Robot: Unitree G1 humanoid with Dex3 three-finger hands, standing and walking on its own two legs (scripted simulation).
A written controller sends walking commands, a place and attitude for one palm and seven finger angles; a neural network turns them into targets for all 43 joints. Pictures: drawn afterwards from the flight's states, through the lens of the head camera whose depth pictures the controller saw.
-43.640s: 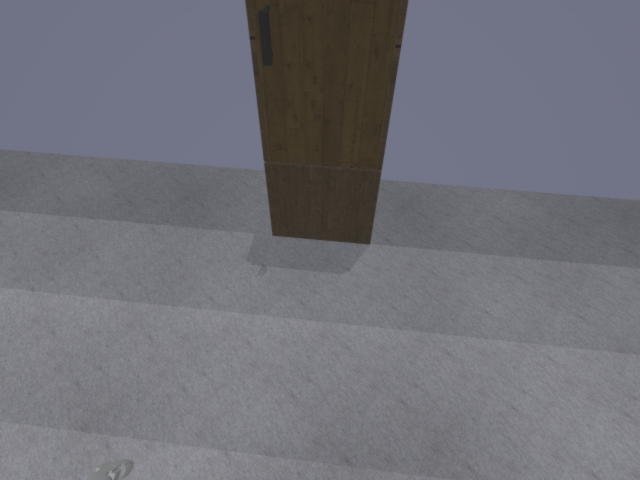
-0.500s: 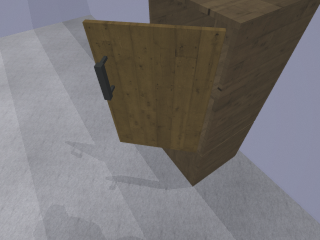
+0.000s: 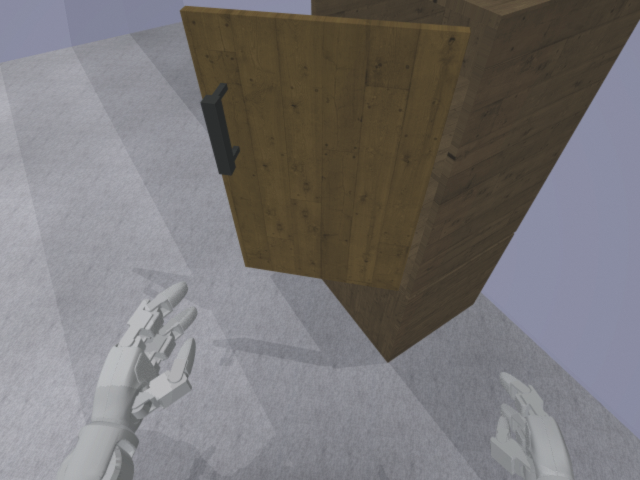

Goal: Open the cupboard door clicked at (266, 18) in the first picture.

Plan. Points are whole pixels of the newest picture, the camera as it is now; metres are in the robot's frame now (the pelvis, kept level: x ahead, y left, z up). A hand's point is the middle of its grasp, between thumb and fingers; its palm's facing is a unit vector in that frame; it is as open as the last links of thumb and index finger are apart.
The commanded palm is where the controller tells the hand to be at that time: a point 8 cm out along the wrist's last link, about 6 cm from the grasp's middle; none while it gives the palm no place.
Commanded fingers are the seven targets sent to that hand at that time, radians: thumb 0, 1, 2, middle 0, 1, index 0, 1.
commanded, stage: raise the hand with hooked fingers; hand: left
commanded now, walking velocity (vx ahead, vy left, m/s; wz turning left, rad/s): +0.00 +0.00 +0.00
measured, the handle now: (224, 130) +0.61 +0.18 +0.11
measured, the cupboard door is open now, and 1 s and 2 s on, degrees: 46 46 46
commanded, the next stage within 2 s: move the hooked fingers beside the handle in 1.80 s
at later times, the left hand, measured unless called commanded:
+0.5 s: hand (118, 406) +0.20 +0.23 +0.03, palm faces -0.17 -0.99 -0.01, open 10.9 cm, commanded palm +0.18 +0.29 +0.04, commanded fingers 0.00 -0.06 0.49 -0.27 -0.92 -0.27 -0.92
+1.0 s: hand (45, 349) +0.23 +0.29 +0.10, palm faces -0.06 -1.00 -0.06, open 13.6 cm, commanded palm +0.21 +0.34 +0.10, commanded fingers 0.00 -0.50 0.30 -0.30 -1.20 -0.30 -1.20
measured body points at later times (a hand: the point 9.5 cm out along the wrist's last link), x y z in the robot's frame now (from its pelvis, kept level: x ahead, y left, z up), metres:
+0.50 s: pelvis -0.04 +0.04 -0.02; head -0.01 +0.04 +0.42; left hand +0.20 +0.29 +0.03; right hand +0.11 -0.18 -0.10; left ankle -0.01 +0.13 -0.71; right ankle +0.00 -0.10 -0.71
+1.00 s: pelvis -0.02 +0.04 +0.00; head -0.01 +0.05 +0.45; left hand +0.23 +0.35 +0.10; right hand +0.17 -0.19 -0.05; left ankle -0.01 +0.13 -0.71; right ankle +0.00 -0.10 -0.71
